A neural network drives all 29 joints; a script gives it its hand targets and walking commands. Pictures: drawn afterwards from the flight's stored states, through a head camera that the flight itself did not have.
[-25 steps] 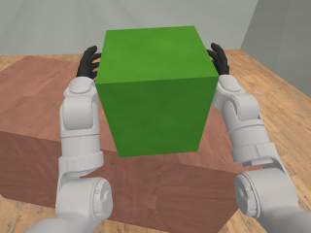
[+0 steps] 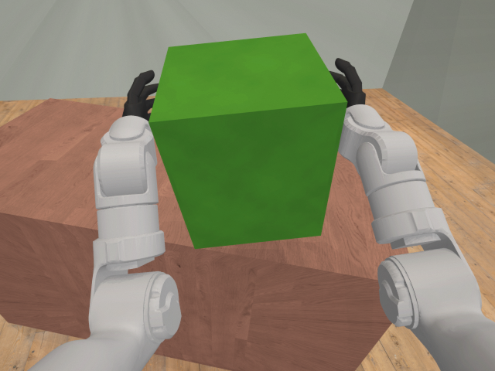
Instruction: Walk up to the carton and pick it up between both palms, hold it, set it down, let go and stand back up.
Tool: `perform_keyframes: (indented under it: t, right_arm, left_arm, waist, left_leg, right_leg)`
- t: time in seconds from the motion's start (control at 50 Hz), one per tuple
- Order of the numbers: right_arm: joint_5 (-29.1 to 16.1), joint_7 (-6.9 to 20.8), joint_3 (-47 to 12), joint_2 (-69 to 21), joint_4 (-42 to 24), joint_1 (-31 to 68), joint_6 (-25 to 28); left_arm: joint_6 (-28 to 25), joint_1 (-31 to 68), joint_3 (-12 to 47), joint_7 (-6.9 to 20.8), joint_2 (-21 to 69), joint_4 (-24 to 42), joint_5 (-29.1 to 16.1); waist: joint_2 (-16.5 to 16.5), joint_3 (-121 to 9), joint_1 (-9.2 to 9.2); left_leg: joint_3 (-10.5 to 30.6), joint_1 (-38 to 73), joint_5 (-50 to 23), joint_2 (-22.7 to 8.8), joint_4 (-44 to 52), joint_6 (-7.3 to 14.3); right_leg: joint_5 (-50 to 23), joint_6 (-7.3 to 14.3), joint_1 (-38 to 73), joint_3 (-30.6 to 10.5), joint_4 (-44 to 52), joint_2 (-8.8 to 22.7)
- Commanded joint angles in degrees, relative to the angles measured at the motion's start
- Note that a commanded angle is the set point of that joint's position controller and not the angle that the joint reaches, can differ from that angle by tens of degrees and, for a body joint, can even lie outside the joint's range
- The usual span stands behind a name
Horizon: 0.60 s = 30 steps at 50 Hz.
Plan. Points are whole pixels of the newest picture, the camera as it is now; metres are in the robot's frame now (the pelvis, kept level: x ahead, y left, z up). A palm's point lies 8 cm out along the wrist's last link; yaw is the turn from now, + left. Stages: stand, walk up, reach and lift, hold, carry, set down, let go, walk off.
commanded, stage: hold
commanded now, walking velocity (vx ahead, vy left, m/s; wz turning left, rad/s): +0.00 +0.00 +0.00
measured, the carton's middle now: (248, 145) +0.39 +0.00 +0.22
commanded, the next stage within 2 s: none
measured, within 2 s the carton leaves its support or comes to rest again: neither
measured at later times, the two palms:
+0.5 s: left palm (133, 117) +0.38 +0.17 +0.27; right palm (341, 102) +0.39 -0.13 +0.30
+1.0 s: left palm (134, 117) +0.36 +0.17 +0.28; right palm (348, 99) +0.38 -0.14 +0.31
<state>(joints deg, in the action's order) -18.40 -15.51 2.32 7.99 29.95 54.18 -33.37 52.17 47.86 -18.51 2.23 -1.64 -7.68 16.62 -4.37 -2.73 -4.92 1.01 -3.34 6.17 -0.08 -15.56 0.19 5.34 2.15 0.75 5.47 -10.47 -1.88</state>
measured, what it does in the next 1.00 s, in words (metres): stands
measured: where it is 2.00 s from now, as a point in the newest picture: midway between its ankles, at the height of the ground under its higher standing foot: outside the picture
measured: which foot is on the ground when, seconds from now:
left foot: down 0.00-1.00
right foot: down 0.00-1.00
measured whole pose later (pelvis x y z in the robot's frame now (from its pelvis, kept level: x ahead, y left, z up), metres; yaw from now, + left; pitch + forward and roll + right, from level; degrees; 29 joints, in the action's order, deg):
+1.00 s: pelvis +0.00 +0.00 +0.00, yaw +0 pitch -4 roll -1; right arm -19.3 -15.3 4.2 9.0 36.1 60.4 -36.6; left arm 55.0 51.4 -20.0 2.1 -1.6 -10.4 17.4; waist -3.2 -5.3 -3.9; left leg 1.1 -5.7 6.1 0.1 -16.0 0.2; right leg 6.1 2.1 -2.3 5.6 -12.5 -1.7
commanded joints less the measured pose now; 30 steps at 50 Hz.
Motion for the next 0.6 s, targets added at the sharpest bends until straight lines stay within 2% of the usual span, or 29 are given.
perform_keyframes:
  t: [0.0,0.04,0.06,0.1,0.12,0.14,0.18,0.22,0.24,0.26,0.28,0.3,0.32,0.34,0.36,0.38,0.4,0.42,0.44,0.46,0.48,0.5,0.54,0.58]
  right_arm:
    - [-3.97,2.16,-9.49,-19.91,-9.66,37.14,1.21]
    - [-3.47,2.1,-7.98,-19.73,-6.73,37.9,0.93]
    - [-3.38,2.1,-7.91,-19.89,-6.83,38.07,0.73]
    - [-3.81,2.35,-6.78,-19.72,-4.85,38.5,0.29]
    - [-3.69,2.42,-6.67,-19.25,-5.69,39.85,0.43]
    - [-3.59,2.34,-6.34,-19.16,-5.45,39.92,0.47]
    - [-3.67,2.12,-8.13,-21.59,-7.27,42.21,0.8]
    - [-3.87,1.99,-7.81,-22.17,-5.35,42.1,0.36]
    - [-3.85,2.03,-7.77,-22.28,-5.01,40.55,0.26]
    - [-4.57,1.98,-7.77,-20.93,-4.33,40.4,-0.15]
    - [-4.83,1.8,-7.4,-20.7,-4.16,38.19,-0.44]
    - [-5.18,1.83,-8.0,-20.68,-5.25,38.25,-0.5]
    - [-4.95,1.82,-7.76,-20.11,-8.09,40.24,-0.11]
    - [-5.23,1.68,-7.91,-19.73,-8.4,39.66,-0.14]
    - [-6.01,1.46,-9.03,-19.62,-8.09,38.02,-0.42]
    - [-6.14,1.06,-9.74,-20.24,-9.61,37.2,-0.41]
    - [-6.53,0.73,-10.83,-20.08,-9.77,37.56,-0.52]
    - [-7.34,0.46,-11.56,-20.61,-10.05,35.61,-0.84]
    - [-7.61,0.1,-12.54,-20.27,-12.35,34.59,-0.99]
    - [-8.38,-0.05,-13.09,-20.83,-11.98,33.94,-1.43]
    - [-9.05,-0.32,-14.69,-21.97,-14.29,32.02,-1.4]
    - [-9.46,-0.51,-14.78,-21.32,-15.01,33.3,-1.45]
    - [-10.04,-0.67,-14.88,-20.43,-17.34,34.59,-1.7]
    - [-9.53,-0.44,-13.58,-19.7,-16.0,35.35,-1.89]
  left_arm:
    - [-3.75,39.46,20.35,8.09,23.62,6.94,-9.86]
    - [-3.68,40.38,18.86,8.26,23.03,4.69,-9.66]
    - [-3.44,41.2,19.55,8.34,23.2,4.54,-9.52]
    - [-3.04,41.5,19.04,8.47,23.42,3.47,-9.68]
    - [-3.09,41.78,18.56,8.49,23.65,3.2,-9.53]
    - [-3.49,42.05,19.35,8.42,23.45,3.81,-9.87]
    - [-4.53,44.19,18.84,8.49,23.34,3.68,-10.35]
    - [-5.16,44.76,18.27,8.4,23.1,3.01,-10.6]
    - [-5.29,45.37,18.02,8.46,23.07,3.02,-10.68]
    - [-4.9,43.76,18.04,8.5,22.47,3.04,-9.81]
    - [-4.71,42.29,16.95,8.82,21.82,2.48,-10.13]
    - [-4.57,41.35,17.98,8.87,21.65,3.26,-10.54]
    - [-4.48,41.95,19.49,8.74,23.38,4.81,-11.32]
    - [-4.15,40.08,20.01,8.83,23.71,4.58,-11.29]
    - [-3.81,40.1,20.17,8.94,23.57,6.23,-10.94]
    - [-3.57,38.92,20.12,9.07,23.69,7.42,-10.39]
    - [-3.14,38.86,19.16,9.31,22.57,7.55,-9.49]
    - [-2.82,37.91,20.06,9.35,23.14,10.01,-9.88]
    - [-2.25,36.37,20.26,9.72,23.35,11.55,-10.05]
    - [-2.12,37.18,20.54,9.88,22.61,12.79,-9.92]
    - [-1.73,35.26,21.95,9.95,23.29,16.16,-9.68]
    - [-1.33,36.49,21.98,10.06,22.87,15.85,-10.36]
    - [-0.32,34.81,23.02,10.22,23.5,16.1,-9.79]
    - [0.67,36.05,23.04,10.15,23.99,16.83,-9.92]
  waist:
    - [6.26,-19.6,0.14]
    - [5.05,-16.19,-0.6]
    - [5.8,-16.27,-0.1]
    - [7.43,-14.68,-0.53]
    - [7.24,-17.21,-0.31]
    - [7.34,-18.12,-0.71]
    - [4.1,-21.14,-0.14]
    - [4.27,-20.27,0.45]
    - [3.08,-21.28,-0.19]
    - [4.72,-20.06,-0.13]
    - [4.31,-20.95,0.08]
    - [6.29,-21.81,0.66]
    - [7.74,-23.38,-0.59]
    - [8.28,-22.5,-0.18]
    - [7.75,-22.55,-0.47]
    - [7.15,-23.65,0.05]
    - [5.31,-23.08,0.14]
    - [5.69,-22.99,-0.08]
    - [5.49,-23.15,-0.05]
    - [4.78,-22.18,0.46]
    - [5.0,-23.35,0.25]
    - [3.98,-23.26,0.2]
    - [5.42,-23.06,0.06]
    - [7.06,-19.97,-0.11]
  left_leg:
    - [-0.55,3.89,-6.77,1.69,0.59,-1.26]
    - [-0.73,0.23,-2.12,1.67,1.17,-1.45]
    - [-1.1,-0.7,-0.73,1.46,1.55,-1.02]
    - [-1.08,-2.74,0.48,1.61,1.74,-1.33]
    - [-0.53,-1.7,1.63,1.21,1.72,-1.11]
    - [-0.56,-1.28,0.09,1.2,1.45,-1.69]
    - [-1.63,-1.0,-1.15,1.89,0.7,-0.93]
    - [-1.26,-1.61,-1.81,2.11,0.72,-0.56]
    - [-1.24,-0.24,-2.2,1.68,0.92,-0.58]
    - [-1.31,0.65,-3.93,2.09,0.51,-0.67]
    - [-0.76,1.75,-5.18,1.69,0.44,-0.75]
    - [-0.72,1.43,-6.34,1.76,0.74,-1.49]
    - [-0.3,1.84,-7.61,1.5,0.37,-2.06]
    - [-0.2,3.41,-10.5,1.66,0.13,-2.52]
    - [-0.04,4.3,-12.21,1.74,-0.43,-2.76]
    - [-0.2,5.45,-15.88,1.75,-1.1,-2.48]
    - [-0.39,6.27,-16.26,1.99,-1.24,-2.31]
    - [0.37,6.86,-18.79,1.55,-1.35,-2.65]
    - [0.3,7.02,-20.13,1.65,-1.79,-2.7]
    - [0.25,7.43,-21.53,1.5,-0.9,-2.52]
    - [-0.28,9.64,-24.57,1.79,-1.35,-2.5]
    - [-0.03,10.07,-26.57,1.83,-2.05,-2.58]
    - [-0.41,8.85,-25.78,2.02,-1.81,-2.94]
    - [-0.22,7.03,-20.58,1.42,-0.99,-3.63]
  right_leg:
    - [-6.08,-3.14,3.39,-0.93,-0.27,0.04]
    - [-2.41,-2.98,3.15,-1.09,-0.18,0.13]
    - [-1.01,-3.03,2.67,-1.21,-0.36,0.34]
    - [-0.3,-2.93,2.76,-1.34,-0.38,0.59]
    - [-0.09,-3.2,3.44,-1.23,-0.92,0.44]
    - [-0.75,-3.28,3.72,-1.13,-1.21,0.08]
    - [-1.04,-3.95,3.43,-1.29,-1.07,0.44]
    - [-2.01,-3.8,3.49,-1.42,-1.04,0.64]
    - [-2.45,-4.16,3.2,-0.81,-1.09,0.25]
    - [-3.27,-4.13,3.71,-1.76,-1.09,0.47]
    - [-4.4,-4.17,4.29,-1.42,-0.9,0.54]
    - [-4.8,-3.82,4.57,-1.34,-1.06,0.19]
    - [-5.08,-3.53,4.29,-0.95,-1.41,-0.22]
    - [-6.97,-3.22,4.93,-0.97,-0.5,-0.31]
    - [-8.8,-3.22,5.08,-1.35,-0.37,-0.24]
    - [-11.92,-3.47,5.95,-1.26,-0.61,-0.19]
    - [-12.94,-3.68,4.92,-1.52,-0.18,0.02]
    - [-15.55,-3.12,5.69,-1.51,-0.3,-0.13]
    - [-17.46,-3.19,6.81,-1.76,-0.35,0.06]
    - [-18.13,-3.12,7.63,-1.79,-0.06,0.09]
    - [-20.64,-3.29,8.28,-2.31,-0.51,-0.04]
    - [-21.74,-3.19,8.01,-2.07,-0.21,0.11]
    - [-19.8,-3.43,8.06,-2.33,-0.36,0.11]
    - [-14.05,-2.97,5.35,-1.52,-0.23,-0.07]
